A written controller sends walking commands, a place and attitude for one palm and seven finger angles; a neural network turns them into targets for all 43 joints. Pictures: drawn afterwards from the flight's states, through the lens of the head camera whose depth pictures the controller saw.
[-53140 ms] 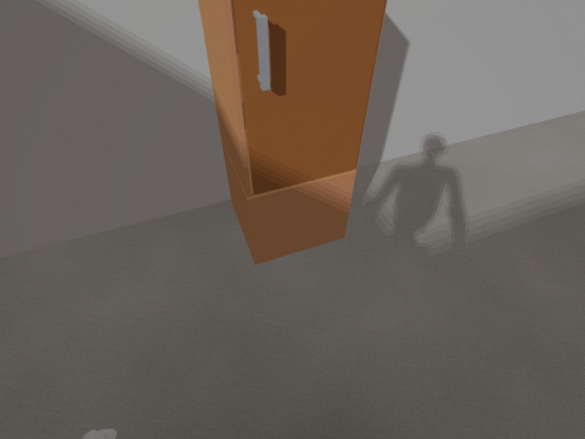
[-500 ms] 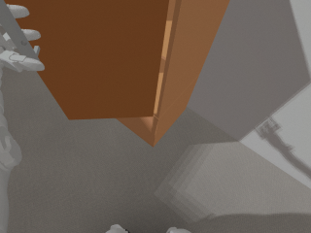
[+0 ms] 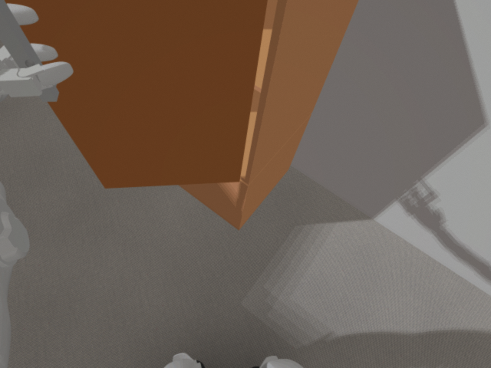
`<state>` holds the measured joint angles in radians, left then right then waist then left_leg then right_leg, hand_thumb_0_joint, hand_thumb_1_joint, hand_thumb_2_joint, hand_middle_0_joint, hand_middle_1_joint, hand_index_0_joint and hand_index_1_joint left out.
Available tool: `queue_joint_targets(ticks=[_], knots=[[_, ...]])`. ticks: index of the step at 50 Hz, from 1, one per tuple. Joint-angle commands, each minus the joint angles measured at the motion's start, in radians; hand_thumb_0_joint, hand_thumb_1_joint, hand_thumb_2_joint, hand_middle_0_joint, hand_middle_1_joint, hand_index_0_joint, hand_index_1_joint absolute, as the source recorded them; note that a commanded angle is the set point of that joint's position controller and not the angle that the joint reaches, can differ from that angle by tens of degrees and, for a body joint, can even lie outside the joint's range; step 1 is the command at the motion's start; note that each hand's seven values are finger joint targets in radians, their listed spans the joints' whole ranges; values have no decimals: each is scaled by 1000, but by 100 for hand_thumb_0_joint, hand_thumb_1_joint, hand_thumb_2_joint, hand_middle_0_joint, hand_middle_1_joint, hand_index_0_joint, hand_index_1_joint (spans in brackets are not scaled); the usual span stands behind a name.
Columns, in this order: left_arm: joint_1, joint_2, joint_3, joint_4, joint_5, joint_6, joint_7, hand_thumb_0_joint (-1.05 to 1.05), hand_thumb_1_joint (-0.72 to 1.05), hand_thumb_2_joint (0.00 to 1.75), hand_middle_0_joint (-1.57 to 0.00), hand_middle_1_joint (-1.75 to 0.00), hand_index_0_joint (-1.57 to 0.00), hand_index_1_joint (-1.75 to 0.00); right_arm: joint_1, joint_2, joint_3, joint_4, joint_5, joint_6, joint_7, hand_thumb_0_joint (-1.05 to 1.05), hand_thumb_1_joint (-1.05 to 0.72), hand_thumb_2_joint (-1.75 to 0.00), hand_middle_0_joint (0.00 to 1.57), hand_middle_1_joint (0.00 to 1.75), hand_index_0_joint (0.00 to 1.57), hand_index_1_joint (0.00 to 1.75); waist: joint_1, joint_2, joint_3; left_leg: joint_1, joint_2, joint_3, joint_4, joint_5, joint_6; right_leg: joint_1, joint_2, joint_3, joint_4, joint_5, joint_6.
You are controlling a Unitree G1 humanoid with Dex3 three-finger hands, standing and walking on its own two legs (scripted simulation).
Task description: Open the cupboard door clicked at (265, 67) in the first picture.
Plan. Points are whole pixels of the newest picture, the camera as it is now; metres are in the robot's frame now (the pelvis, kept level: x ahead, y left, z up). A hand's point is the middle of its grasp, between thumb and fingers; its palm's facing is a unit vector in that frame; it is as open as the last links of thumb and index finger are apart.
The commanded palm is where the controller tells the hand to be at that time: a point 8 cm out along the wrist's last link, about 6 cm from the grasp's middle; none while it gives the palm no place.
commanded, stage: close the thumb around the handle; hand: left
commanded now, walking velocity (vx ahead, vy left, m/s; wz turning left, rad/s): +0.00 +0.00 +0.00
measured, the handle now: (26, 42) +0.58 +0.26 +0.16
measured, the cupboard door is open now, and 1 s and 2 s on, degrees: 43 50 65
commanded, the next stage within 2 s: pull the door open along its arc in 0.34 s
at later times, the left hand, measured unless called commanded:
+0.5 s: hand (32, 65) +0.52 +0.23 +0.16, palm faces -0.01 -1.00 +0.01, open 5.6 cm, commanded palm +0.50 +0.28 +0.15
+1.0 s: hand (31, 91) +0.48 +0.23 +0.16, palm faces -0.03 -1.00 +0.02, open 5.8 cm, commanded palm +0.46 +0.28 +0.15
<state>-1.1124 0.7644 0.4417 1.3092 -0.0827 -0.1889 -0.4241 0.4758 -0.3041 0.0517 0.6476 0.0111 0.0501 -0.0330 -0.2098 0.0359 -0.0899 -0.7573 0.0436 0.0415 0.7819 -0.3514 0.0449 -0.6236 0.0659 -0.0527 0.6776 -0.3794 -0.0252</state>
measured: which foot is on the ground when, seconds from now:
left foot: down 0.00-1.00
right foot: down 0.00-1.00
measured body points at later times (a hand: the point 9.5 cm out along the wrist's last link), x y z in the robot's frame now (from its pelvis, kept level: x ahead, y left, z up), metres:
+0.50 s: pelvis -0.01 +0.00 +0.00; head +0.10 +0.02 +0.43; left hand +0.52 +0.29 +0.17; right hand -0.03 -0.27 -0.10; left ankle +0.00 +0.09 -0.71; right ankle -0.04 -0.11 -0.71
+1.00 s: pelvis +0.01 -0.01 +0.01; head +0.07 +0.00 +0.45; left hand +0.47 +0.28 +0.16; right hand +0.05 -0.28 -0.10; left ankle +0.00 +0.09 -0.71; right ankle -0.04 -0.11 -0.71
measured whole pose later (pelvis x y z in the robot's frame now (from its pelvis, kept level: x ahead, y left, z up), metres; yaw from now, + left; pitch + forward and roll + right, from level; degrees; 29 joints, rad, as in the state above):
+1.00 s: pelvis +0.01 -0.01 +0.01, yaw +0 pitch +14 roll -2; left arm -0.83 0.60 0.43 1.04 -0.18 -0.13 -0.44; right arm 0.39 -0.30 0.04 0.58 0.05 0.06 -0.03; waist -0.13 0.04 -0.11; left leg -0.61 0.04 0.06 0.73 -0.35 0.04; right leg -0.50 0.06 -0.03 0.65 -0.39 -0.03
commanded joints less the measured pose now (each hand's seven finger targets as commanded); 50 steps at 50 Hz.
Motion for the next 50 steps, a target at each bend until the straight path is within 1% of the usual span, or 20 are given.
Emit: queue_joint_targets(ticks=[1, 2, 4, 7, 9, 10, 12, 14, 16, 19, 23, 24, 26, 29, 32, 34, 42, 45, 49, 50], knots=[[-439, 271, 24, -214, -26, -54, -1, 0, 56, 76, -38, -131, -38, -131, 170, -199, -75, -31, 0, -12, -17, 0, -90, -90, 20, 30, 20, 30, 5, 143, -416, 510, 1, -112, -23, 477, -1, -19, 15, 18, -57, 405, 12], [-448, 285, 39, -224, -32, -55, 0, 0, 62, 78, -38, -132, -38, -132, 172, -202, -76, -32, -2, -13, -16, 0, -90, -90, 20, 30, 20, 30, 7, 126, -424, 500, -2, -112, -26, 458, 2, -4, 15, 20, -58, 399, 14], [-478, 273, 23, -265, -29, -64, 1, 0, 73, 83, -39, -133, -39, -133, 170, -199, -75, -31, -3, -14, -17, 0, -90, -90, 20, 30, 20, 30, 7, 175, -453, 541, -2, -116, -24, 505, -2, -14, 15, 18, -51, 418, 10], [-451, 268, 23, -242, -29, -64, 1, 0, 90, 90, -40, -135, -40, -135, 167, -198, -76, -28, -2, -12, -16, 0, -90, -90, 20, 30, 20, 30, 8, 161, -419, 531, 2, -119, -24, 484, -4, -27, 16, 15, -55, 392, 8], [-465, 239, 6, -270, -33, -70, 1, 0, 90, 90, -40, -135, -40, -135, 163, -196, -77, -28, -3, -14, -16, 0, -90, -90, 20, 30, 20, 30, 7, 186, -448, 567, 2, -124, -21, 514, -7, -40, 17, 13, -51, 396, 7], [-463, 212, -11, -246, -35, -64, 2, 0, 90, 90, -40, -135, -40, -135, 163, -193, -76, -23, -2, -15, -15, 0, -90, -90, 20, 30, 20, 30, 0, 181, -423, 561, 4, -125, -20, 505, -7, -55, 17, 12, -54, 387, 7], [-463, 227, -4, -210, -34, -52, 8, 0, 90, 90, -40, -135, -40, -135, 164, -199, -75, -22, -1, -16, -16, 0, -90, -90, 20, 30, 20, 30, -3, 148, -379, 521, 4, -129, -31, 442, -6, -64, 15, 10, -61, 341, 7], [-504, 273, 24, -209, -27, -49, 23, 0, 90, 90, -40, -135, -40, -135, 166, -202, -71, -22, -3, -18, -21, 0, -90, -90, 20, 30, 20, 30, -6, 132, -390, 491, 0, -126, -31, 420, -1, -46, 10, 17, -58, 341, 11], [-518, 239, -10, -183, -14, -46, 37, 0, 90, 90, -40, -135, -40, -135, 165, -197, -69, -23, -2, -24, -22, 0, -90, -90, 20, 30, 20, 30, -21, 132, -366, 478, 1, -128, -31, 389, -1, -67, 9, 17, -58, 317, 12], [-537, 262, 9, -205, -11, -59, 39, 0, 90, 90, -40, -135, -40, -135, 173, -199, -70, -20, -7, -32, -22, 0, -90, -90, 20, 30, 20, 30, -15, 157, -434, 516, 1, -131, -21, 425, -4, -55, 9, 20, -50, 337, 11], [-531, 279, 15, -180, -13, -62, 30, 0, 90, 90, -40, -135, -40, -135, 174, -202, -64, -23, -4, -37, -24, 0, -90, -90, 20, 30, 20, 30, -19, 131, -409, 465, -5, -118, -18, 395, 5, -31, 8, 29, -52, 347, 12], [-530, 292, 19, -201, -8, -66, 28, 0, 90, 90, -40, -135, -40, -135, 174, -201, -66, -24, -3, -36, -24, 0, -90, -90, 20, 30, 20, 30, -10, 146, -444, 480, -4, -120, -18, 410, 1, -22, 9, 28, -48, 357, 13], [-480, 277, 14, -199, -12, -67, 19, 0, 90, 90, -40, -135, -40, -135, 165, -198, -65, -35, -1, -36, -22, 0, -90, -90, 20, 30, 20, 30, 4, 163, -431, 484, -4, -118, -21, 405, -2, -23, 10, 25, -49, 347, 10], [-403, 288, 40, -229, -26, -71, 9, 0, 90, 90, -40, -135, -40, -135, 157, -196, -67, -49, 2, -30, -20, 0, -90, -90, 20, 30, 20, 30, 31, 145, -468, 488, -6, -109, -25, 446, 0, 29, 12, 25, -42, 398, 11], [-298, 261, 39, -238, -47, -55, -10, 0, 90, 90, -40, -135, -40, -135, 136, -194, -71, -69, 10, -22, -18, 0, -90, -90, 20, 30, 20, 30, 49, 94, -430, 444, -11, -87, -37, 404, 7, 72, 11, 29, -55, 411, 13], [-250, 278, 63, -307, -61, -58, -19, 0, 90, 90, -40, -135, -40, -135, 121, -193, -73, -86, 13, -17, -17, 0, -90, -90, 20, 30, 20, 30, 80, 135, -469, 470, -14, -82, -44, 459, 6, 116, 9, 30, -46, 466, 8], [99, 228, 122, -515, -145, -5, -35, 0, 90, 90, -40, -135, -40, -135, 34, -178, -84, -168, 38, -7, 0, 0, -90, -90, 20, 30, 20, 30, 154, 61, -436, 482, -19, -52, -74, 556, 14, 237, 3, 33, -53, 611, 14], [-15, 190, 78, -492, -145, 24, -25, 0, 90, 90, -40, -135, -40, -135, 19, -175, -81, -153, 42, -6, -6, 0, -90, -90, 20, 30, 20, 30, 113, 36, -329, 453, -23, -51, -83, 487, 18, 188, 4, 30, -66, 569, 18], [-263, 181, 26, -447, -97, 5, 19, 0, 90, 90, -40, -135, -40, -135, 38, -171, -80, -102, 30, -15, -20, 0, -90, -90, 20, 30, 20, 30, 59, 92, -342, 510, -23, -69, -66, 457, 14, 106, -4, 39, -69, 494, 17], [-306, 157, -5, -397, -83, -2, 29, 0, 90, 90, -40, -135, -40, -135, 45, -170, -76, -86, 29, -17, -23, 0, -90, -90, 20, 30, 20, 30, 38, 84, -310, 508, -20, -79, -62, 442, 11, 66, -6, 36, -70, 465, 15]])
